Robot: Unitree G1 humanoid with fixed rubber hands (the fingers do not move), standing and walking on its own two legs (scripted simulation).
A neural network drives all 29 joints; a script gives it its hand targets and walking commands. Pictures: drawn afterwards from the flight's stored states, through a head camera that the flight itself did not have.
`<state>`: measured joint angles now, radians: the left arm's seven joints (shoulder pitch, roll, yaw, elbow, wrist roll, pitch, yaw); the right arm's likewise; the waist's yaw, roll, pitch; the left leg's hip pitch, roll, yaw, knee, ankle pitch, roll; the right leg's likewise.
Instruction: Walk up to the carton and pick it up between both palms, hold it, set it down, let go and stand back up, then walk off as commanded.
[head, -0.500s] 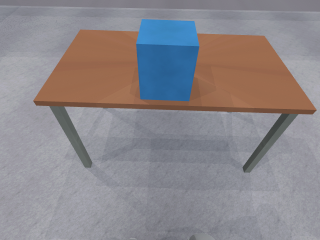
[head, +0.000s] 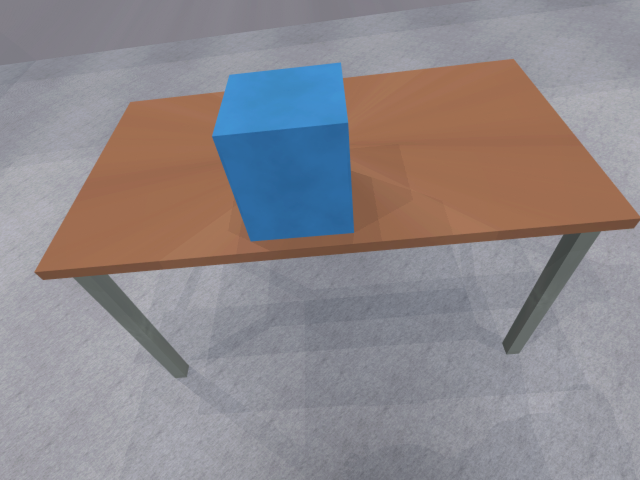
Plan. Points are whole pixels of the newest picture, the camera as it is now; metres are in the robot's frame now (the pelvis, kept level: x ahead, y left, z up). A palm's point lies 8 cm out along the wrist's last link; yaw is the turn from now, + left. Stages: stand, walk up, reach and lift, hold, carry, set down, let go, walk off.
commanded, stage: walk up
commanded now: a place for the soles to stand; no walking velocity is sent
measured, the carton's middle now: (293, 156) +0.68 +0.08 +0.02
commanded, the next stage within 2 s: none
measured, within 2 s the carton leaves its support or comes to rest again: neither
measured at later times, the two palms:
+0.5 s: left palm out of the picture +0.05 +0.38 -0.11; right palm out of the picture +0.10 -0.25 -0.10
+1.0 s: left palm out of the picture +0.09 +0.38 -0.10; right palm out of the picture +0.11 -0.26 -0.11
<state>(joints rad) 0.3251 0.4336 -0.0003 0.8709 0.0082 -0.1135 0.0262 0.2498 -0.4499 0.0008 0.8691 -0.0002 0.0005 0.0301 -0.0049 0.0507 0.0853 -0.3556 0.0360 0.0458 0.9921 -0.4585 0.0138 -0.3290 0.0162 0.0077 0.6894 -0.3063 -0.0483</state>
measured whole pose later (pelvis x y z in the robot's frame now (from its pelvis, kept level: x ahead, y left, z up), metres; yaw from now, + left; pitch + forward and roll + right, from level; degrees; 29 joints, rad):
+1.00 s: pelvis +0.03 +0.06 -0.01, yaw +0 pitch -2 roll -1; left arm 0.27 0.43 0.00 0.89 0.01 -0.07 0.02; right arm 0.22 -0.44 0.00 0.87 0.00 -0.03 0.02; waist -0.01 0.03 0.09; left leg -0.37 0.04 0.03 0.74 -0.34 0.01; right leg -0.33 0.01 0.00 0.72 -0.37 -0.02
